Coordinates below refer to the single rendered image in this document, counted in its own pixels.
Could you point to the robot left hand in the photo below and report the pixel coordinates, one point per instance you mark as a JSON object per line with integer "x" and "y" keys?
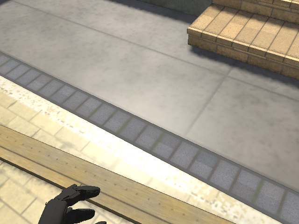
{"x": 57, "y": 210}

